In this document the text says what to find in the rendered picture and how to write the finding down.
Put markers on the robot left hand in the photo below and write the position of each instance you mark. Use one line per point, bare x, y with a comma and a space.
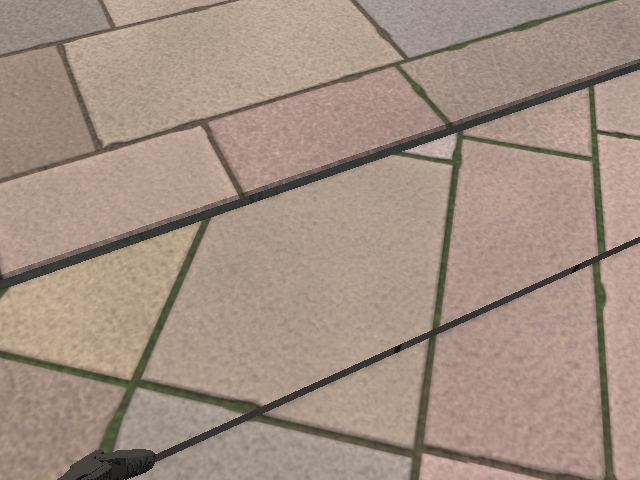
118, 465

